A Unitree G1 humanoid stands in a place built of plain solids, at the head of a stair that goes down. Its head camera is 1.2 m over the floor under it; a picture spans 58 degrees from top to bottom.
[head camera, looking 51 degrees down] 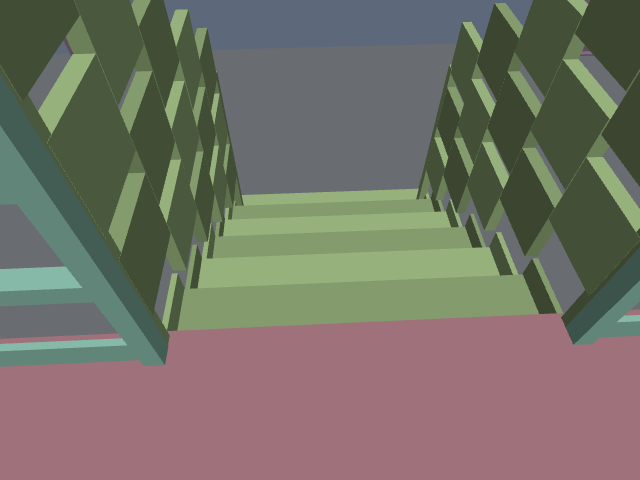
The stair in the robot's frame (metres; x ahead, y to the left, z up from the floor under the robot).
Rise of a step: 0.16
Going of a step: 0.26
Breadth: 1.32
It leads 3 degrees to the left of straight ahead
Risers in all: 7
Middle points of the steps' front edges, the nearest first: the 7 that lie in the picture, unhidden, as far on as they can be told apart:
0.65 -0.15 0.00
0.91 -0.13 -0.16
1.17 -0.12 -0.32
1.43 -0.11 -0.49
1.68 -0.09 -0.65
1.94 -0.08 -0.81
2.20 -0.07 -0.98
